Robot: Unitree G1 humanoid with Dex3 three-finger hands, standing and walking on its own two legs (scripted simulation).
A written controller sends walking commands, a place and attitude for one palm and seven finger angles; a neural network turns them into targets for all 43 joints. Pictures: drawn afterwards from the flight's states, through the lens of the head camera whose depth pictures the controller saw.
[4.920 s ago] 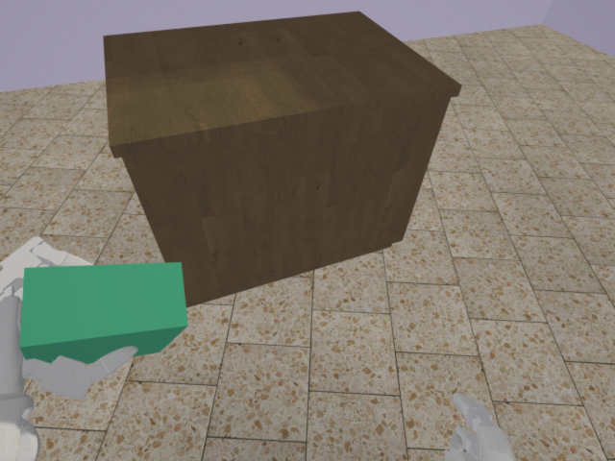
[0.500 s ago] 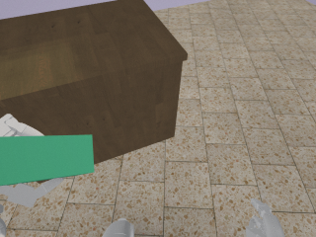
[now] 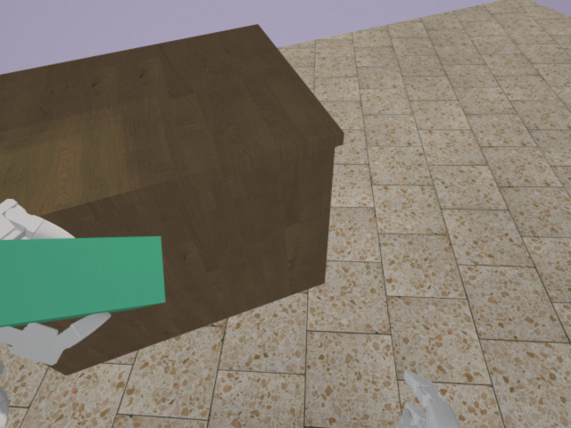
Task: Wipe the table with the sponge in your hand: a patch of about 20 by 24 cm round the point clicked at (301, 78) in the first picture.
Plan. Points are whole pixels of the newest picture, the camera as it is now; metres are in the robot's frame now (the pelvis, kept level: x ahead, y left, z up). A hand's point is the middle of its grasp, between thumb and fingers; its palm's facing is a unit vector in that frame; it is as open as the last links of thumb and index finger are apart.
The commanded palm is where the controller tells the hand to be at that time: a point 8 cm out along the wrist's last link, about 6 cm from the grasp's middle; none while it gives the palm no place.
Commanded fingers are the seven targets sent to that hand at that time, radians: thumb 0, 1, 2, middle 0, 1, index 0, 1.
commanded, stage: take the last steps up to it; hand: left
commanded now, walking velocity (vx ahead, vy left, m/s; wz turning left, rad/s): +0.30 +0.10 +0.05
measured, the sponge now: (101, 281) +0.22 +0.20 +0.18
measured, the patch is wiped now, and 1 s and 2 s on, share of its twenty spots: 0.00 0.00 0.00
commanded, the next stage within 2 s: come to a stop and stand still in 1.10 s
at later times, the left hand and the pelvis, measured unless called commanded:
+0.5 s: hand (79, 193) +0.33 +0.27 +0.19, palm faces +0.44 -0.81 -0.40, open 10.1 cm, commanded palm +0.27 +0.30 +0.19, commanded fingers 0.00 0.10 1.30 -1.20 -1.60 -1.20 -1.60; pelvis +0.11 +0.02 +0.01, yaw +0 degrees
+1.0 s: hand (143, 164) +0.39 +0.21 +0.18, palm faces +0.37 -0.80 -0.47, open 10.1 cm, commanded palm +0.33 +0.27 +0.19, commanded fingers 0.00 0.10 1.30 -1.20 -1.60 -1.20 -1.60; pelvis +0.17 -0.02 +0.02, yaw +1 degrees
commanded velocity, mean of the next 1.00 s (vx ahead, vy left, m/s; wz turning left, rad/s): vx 0.23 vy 0.10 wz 0.03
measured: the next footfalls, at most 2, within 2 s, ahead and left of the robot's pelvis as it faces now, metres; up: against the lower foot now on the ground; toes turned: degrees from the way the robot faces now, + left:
left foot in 0.38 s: +0.18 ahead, +0.12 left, +0.00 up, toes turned +9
right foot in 0.76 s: +0.23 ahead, -0.10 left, +0.00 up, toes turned -8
